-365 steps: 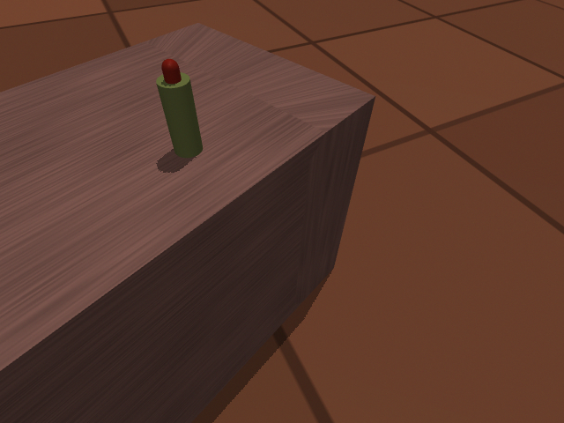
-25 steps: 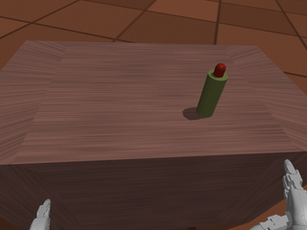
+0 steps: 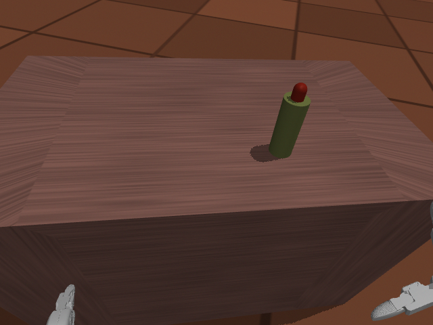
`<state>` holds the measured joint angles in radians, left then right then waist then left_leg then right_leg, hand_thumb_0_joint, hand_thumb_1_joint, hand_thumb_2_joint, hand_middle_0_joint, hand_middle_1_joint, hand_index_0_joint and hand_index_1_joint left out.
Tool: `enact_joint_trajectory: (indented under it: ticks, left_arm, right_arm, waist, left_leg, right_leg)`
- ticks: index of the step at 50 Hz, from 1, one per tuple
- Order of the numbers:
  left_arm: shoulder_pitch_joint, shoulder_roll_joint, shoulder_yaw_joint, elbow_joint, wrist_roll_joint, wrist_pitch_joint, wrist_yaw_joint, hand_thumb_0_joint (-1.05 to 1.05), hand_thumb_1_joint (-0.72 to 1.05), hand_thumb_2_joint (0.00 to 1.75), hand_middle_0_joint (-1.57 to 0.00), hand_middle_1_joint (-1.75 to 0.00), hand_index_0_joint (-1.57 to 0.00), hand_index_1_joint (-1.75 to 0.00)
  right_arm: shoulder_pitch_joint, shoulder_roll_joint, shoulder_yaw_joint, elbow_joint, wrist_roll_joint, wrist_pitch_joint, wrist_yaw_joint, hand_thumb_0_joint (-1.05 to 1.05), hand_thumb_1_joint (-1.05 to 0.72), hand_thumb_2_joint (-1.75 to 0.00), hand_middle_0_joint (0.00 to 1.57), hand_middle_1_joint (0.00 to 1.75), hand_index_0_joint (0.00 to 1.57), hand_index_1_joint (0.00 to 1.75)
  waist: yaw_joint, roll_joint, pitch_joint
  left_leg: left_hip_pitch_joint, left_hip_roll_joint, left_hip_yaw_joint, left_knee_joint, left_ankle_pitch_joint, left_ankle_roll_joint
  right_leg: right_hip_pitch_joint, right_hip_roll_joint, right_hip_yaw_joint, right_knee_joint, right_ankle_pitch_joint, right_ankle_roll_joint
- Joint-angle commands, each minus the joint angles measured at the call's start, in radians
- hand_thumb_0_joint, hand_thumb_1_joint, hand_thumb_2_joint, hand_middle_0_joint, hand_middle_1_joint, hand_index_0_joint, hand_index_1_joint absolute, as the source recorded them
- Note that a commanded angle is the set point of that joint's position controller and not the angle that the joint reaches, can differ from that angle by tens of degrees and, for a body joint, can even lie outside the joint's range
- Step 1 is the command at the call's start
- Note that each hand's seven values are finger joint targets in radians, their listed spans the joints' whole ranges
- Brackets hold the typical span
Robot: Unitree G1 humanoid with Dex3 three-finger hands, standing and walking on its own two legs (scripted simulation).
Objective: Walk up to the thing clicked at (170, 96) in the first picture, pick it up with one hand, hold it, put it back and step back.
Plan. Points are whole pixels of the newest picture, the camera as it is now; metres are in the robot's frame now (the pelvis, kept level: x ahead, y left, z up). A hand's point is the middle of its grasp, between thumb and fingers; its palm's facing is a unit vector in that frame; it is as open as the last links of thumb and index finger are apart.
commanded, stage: rise first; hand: right
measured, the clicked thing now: (289, 120) +0.52 -0.19 +0.12
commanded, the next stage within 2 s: go down in 0.62 s
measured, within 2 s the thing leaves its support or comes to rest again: neither
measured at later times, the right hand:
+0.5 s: hand (421, 241) +0.19 -0.27 +0.17, palm faces +0.43 +0.79 -0.44, open 17.7 cm
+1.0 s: hand (430, 228) +0.20 -0.29 +0.18, palm faces +0.47 +0.78 -0.42, open 17.5 cm
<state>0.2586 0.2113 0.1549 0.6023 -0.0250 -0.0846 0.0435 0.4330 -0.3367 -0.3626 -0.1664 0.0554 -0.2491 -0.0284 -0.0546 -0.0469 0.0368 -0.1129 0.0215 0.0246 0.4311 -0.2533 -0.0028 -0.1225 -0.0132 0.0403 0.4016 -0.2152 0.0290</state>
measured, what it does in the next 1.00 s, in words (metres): stands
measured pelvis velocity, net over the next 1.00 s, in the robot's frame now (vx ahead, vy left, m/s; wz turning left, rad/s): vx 0.00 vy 0.00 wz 0.01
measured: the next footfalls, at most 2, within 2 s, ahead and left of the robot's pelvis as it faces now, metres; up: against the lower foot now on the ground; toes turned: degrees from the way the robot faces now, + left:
none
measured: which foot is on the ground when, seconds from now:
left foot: down 0.00-1.00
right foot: down 0.00-1.00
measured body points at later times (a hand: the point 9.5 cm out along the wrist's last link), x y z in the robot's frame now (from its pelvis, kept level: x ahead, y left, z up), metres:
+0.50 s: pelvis -0.01 +0.00 +0.00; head -0.01 +0.02 +0.45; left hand +0.16 +0.26 -0.09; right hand +0.16 -0.31 +0.19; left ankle -0.01 +0.12 -0.74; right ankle +0.01 -0.14 -0.74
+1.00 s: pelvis +0.00 +0.00 +0.00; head -0.01 +0.01 +0.45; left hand +0.16 +0.27 -0.09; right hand +0.17 -0.33 +0.20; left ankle -0.01 +0.12 -0.74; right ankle +0.01 -0.14 -0.74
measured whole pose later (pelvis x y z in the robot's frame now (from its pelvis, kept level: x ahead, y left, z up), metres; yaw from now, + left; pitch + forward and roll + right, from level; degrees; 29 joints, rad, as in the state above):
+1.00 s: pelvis +0.00 +0.00 +0.00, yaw +0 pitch -3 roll +0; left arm 0.21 0.20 0.20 0.69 0.00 -0.09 0.04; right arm 0.32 -0.36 -0.49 -0.15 0.05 -0.42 0.02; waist -0.05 -0.03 0.01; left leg -0.15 0.02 0.02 0.47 -0.27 -0.01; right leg -0.16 -0.01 0.03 0.44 -0.23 0.02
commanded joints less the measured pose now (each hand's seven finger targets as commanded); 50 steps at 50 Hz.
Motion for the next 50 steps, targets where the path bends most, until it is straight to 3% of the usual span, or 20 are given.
enact_joint_trajectory:
  ticks: [1,9,12,14,22,24,26,28,32,34,35,36,37,38,39,40,41,44,46,50]
  left_arm:
    - [-0.086,0.115,0.024,-0.172,-0.003,-0.064,0.001,0.0,-0.57,0.04,-0.05,-0.04,-0.04,-0.06]
    - [-0.077,0.11,0.02,-0.145,-0.003,-0.074,-0.006,0.0,-0.56,0.04,-0.05,-0.05,-0.04,-0.05]
    - [-0.08,0.161,0.072,-0.152,-0.002,-0.075,0.0,0.0,-0.56,0.04,-0.05,-0.05,-0.04,-0.05]
    - [-0.083,0.107,0.03,-0.127,-0.004,-0.073,-0.007,0.0,-0.56,0.05,-0.05,-0.05,-0.05,-0.06]
    - [-0.092,0.116,0.036,-0.162,-0.004,-0.078,-0.004,0.0,-0.55,0.06,-0.05,-0.05,-0.05,-0.06]
    - [-0.063,0.161,0.09,-0.155,-0.005,-0.078,0.0,0.0,-0.55,0.06,-0.05,-0.05,-0.05,-0.06]
    - [-0.066,0.09,0.023,-0.143,-0.007,-0.077,-0.01,0.0,-0.55,0.06,-0.05,-0.05,-0.05,-0.06]
    - [-0.083,0.155,0.093,-0.149,-0.006,-0.075,-0.003,0.0,-0.55,0.07,-0.05,-0.05,-0.05,-0.06]
    - [-0.073,0.105,0.045,-0.152,-0.007,-0.072,-0.009,0.0,-0.55,0.07,-0.05,-0.06,-0.05,-0.06]
    - [-0.08,0.149,0.083,-0.147,-0.006,-0.071,-0.006,0.0,-0.49,0.0,-0.05,-0.05,-0.08,-0.03]
    - [-0.096,0.076,0.036,-0.114,0.02,-0.072,-0.017,0.0,-0.57,0.08,-0.06,-0.06,-0.05,-0.07]
    - [-0.08,0.135,0.072,-0.127,-0.009,-0.069,-0.01,0.0,-0.5,0.0,-0.05,-0.06,-0.08,-0.03]
    - [-0.084,0.089,0.051,-0.109,0.019,-0.069,-0.017,0.0,-0.57,0.08,-0.06,-0.06,-0.05,-0.08]
    - [-0.089,0.154,0.095,-0.127,-0.007,-0.066,-0.007,0.0,-0.5,0.0,-0.05,-0.06,-0.08,-0.03]
    - [-0.116,0.086,0.035,-0.143,0.025,-0.071,-0.018,0.0,-0.57,0.08,-0.06,-0.06,-0.05,-0.07]
    - [-0.109,0.147,0.09,-0.155,-0.004,-0.068,-0.006,0.0,-0.49,0.0,-0.05,-0.06,-0.08,-0.03]
    - [-0.13,0.113,0.058,-0.173,0.026,-0.071,-0.012,0.0,-0.53,0.02,-0.06,-0.06,-0.06,-0.05]
    - [-0.106,0.209,0.166,-0.089,0.026,-0.068,0.006,0.0,-0.53,0.02,-0.06,-0.06,-0.06,-0.05]
    - [-0.14,0.129,0.092,-0.055,0.024,-0.06,-0.002,0.0,-0.53,0.02,-0.05,-0.06,-0.06,-0.05]
    - [-0.193,0.104,0.052,-0.079,0.018,-0.063,0.014,0.0,-0.53,0.02,-0.05,-0.05,-0.06,-0.04]
  right_arm:
    - [-0.124,-0.215,-0.135,-0.221,0.011,-0.083,-0.012,0.0,0.61,-0.01,0.05,0.05,0.05,0.05]
    - [-0.126,-0.223,-0.152,-0.239,0.015,-0.111,-0.008,0.0,0.61,-0.01,0.05,0.05,0.05,0.05]
    - [-0.116,-0.237,-0.173,-0.242,0.016,-0.117,-0.009,0.0,0.61,-0.02,0.05,0.05,0.05,0.05]
    - [-0.126,-0.23,-0.166,-0.253,0.014,-0.124,-0.006,0.0,0.6,-0.02,0.05,0.05,0.05,0.05]
    - [-0.129,-0.238,-0.183,-0.27,0.017,-0.14,-0.008,0.0,0.61,-0.03,0.05,0.06,0.05,0.06]
    - [-0.114,-0.251,-0.2,-0.265,0.02,-0.139,-0.008,0.0,0.6,-0.03,0.05,0.06,0.05,0.06]
    - [-0.12,-0.244,-0.197,-0.278,0.018,-0.142,-0.005,0.0,0.6,-0.04,0.05,0.06,0.05,0.06]
    - [-0.114,-0.261,-0.215,-0.286,0.02,-0.14,-0.007,0.0,0.6,-0.04,0.05,0.06,0.05,0.06]
    - [-0.122,-0.255,-0.215,-0.288,0.021,-0.144,-0.005,0.0,0.6,-0.04,0.05,0.06,0.05,0.06]
    - [-0.139,-0.258,-0.21,-0.306,0.021,-0.145,-0.005,0.0,0.54,-0.03,0.04,0.06,0.06,0.06]
    - [-0.125,-0.171,-0.178,-0.313,-0.004,-0.182,0.003,0.0,0.54,-0.05,0.04,0.05,0.05,0.05]
    - [-0.096,-0.272,-0.233,-0.248,0.021,-0.153,-0.005,0.0,0.5,-0.03,0.05,0.05,0.06,0.06]
    - [-0.155,-0.2,-0.204,-0.311,-0.006,-0.192,0.0,0.0,0.54,-0.06,0.04,0.06,0.05,0.06]
    - [-0.118,-0.289,-0.247,-0.232,0.019,-0.162,-0.007,0.0,0.51,-0.04,0.04,0.06,0.05,0.06]
    - [-0.159,-0.191,-0.202,-0.278,-0.005,-0.203,0.001,0.0,0.54,-0.05,0.04,0.06,0.05,0.06]
    - [-0.144,-0.305,-0.266,-0.241,0.017,-0.174,-0.007,0.0,0.5,-0.04,0.04,0.06,0.05,0.06]
    - [-0.163,-0.191,-0.209,-0.25,-0.005,-0.211,0.0,0.0,0.54,-0.02,0.05,0.05,0.06,0.05]
    - [-0.182,-0.264,-0.265,-0.2,0.004,-0.223,0.012,0.0,0.58,-0.03,0.04,0.05,0.05,0.05]
    - [-0.243,-0.272,-0.256,-0.217,0.009,-0.224,0.026,0.0,0.56,-0.02,0.05,0.05,0.06,0.05]
    - [-0.321,-0.282,-0.248,-0.126,0.027,-0.204,0.061,0.0,0.58,-0.04,0.04,0.06,0.05,0.06]
  waist:
    - [-0.001,0.019,-0.047]
    - [-0.012,0.005,-0.041]
    - [-0.007,0.014,-0.069]
    - [-0.014,-0.013,-0.044]
    - [-0.011,-0.004,-0.053]
    - [-0.001,0.019,-0.063]
    - [-0.016,-0.01,-0.052]
    - [-0.012,0.004,-0.071]
    - [-0.015,0.007,-0.054]
    - [-0.004,-0.009,-0.061]
    - [0.006,0.045,-0.087]
    - [-0.022,-0.036,-0.033]
    - [0.017,0.04,-0.091]
    - [-0.018,-0.028,-0.043]
    - [0.02,0.066,-0.101]
    - [-0.022,-0.021,-0.074]
    - [0.029,0.087,-0.101]
    - [0.023,0.03,-0.106]
    - [0.005,-0.01,-0.074]
    - [0.024,0.013,-0.104]
  left_leg:
    - [-0.016,-0.014,0.037,-0.09,0.098,0.005]
    - [-0.017,-0.012,0.036,-0.097,0.079,0.008]
    - [-0.007,-0.011,0.036,-0.088,0.121,0.006]
    - [-0.012,-0.012,0.036,-0.09,0.106,0.01]
    - [-0.002,-0.012,0.033,-0.095,0.106,0.007]
    - [0.0,-0.013,0.037,-0.093,0.12,0.005]
    - [-0.001,-0.008,0.033,-0.089,0.132,0.005]
    - [0.005,-0.01,0.033,-0.085,0.153,0.004]
    - [0.005,-0.01,0.032,-0.087,0.153,0.003]
    - [0.002,-0.015,0.037,-0.082,0.155,0.008]
    - [-0.027,-0.03,0.034,-0.061,0.157,-0.008]
    - [-0.002,-0.014,0.036,-0.077,0.137,0.009]
    - [-0.039,-0.027,0.031,-0.057,0.149,-0.008]
    - [-0.008,-0.011,0.033,-0.078,0.128,0.007]
    - [-0.039,-0.024,0.028,-0.061,0.142,-0.011]
    - [0.006,-0.007,0.03,-0.075,0.151,0.004]
    - [-0.045,-0.024,0.024,-0.061,0.149,-0.013]
    - [-0.06,-0.02,0.022,-0.048,0.166,-0.011]
    - [-0.074,-0.021,0.02,-0.049,0.132,-0.007]
    - [-0.066,-0.018,0.013,-0.058,0.128,-0.01]
  right_leg:
    - [-0.006,0.03,-0.061,-0.066,0.101,-0.044]
    - [-0.007,0.034,-0.065,-0.07,0.091,-0.042]
    - [0.006,0.032,-0.065,-0.063,0.13,-0.04]
    - [-0.004,0.031,-0.064,-0.068,0.118,-0.039]
    - [0.001,0.035,-0.066,-0.065,0.116,-0.041]
    - [0.009,0.033,-0.064,-0.066,0.126,-0.043]
    - [0.008,0.039,-0.068,-0.058,0.141,-0.04]
    - [0.008,0.036,-0.066,-0.057,0.159,-0.04]
    - [-0.001,0.037,-0.066,-0.055,0.157,-0.042]
    - [0.005,0.032,-0.062,-0.063,0.16,-0.038]
    - [0.02,0.029,-0.05,-0.041,0.148,-0.041]
    - [-0.017,0.032,-0.064,-0.065,0.144,-0.034]
    - [0.019,0.03,-0.05,-0.041,0.138,-0.04]
    - [-0.011,0.036,-0.063,-0.061,0.135,-0.037]
    - [0.018,0.033,-0.049,-0.03,0.135,-0.043]
    - [-0.003,0.038,-0.062,-0.049,0.159,-0.038]
    - [0.018,0.034,-0.051,-0.024,0.14,-0.046]
    - [0.021,0.037,-0.048,-0.028,0.147,-0.042]
    - [-0.013,0.037,-0.048,-0.031,0.113,-0.039]
    - [-0.021,0.039,-0.047,-0.023,0.096,-0.043]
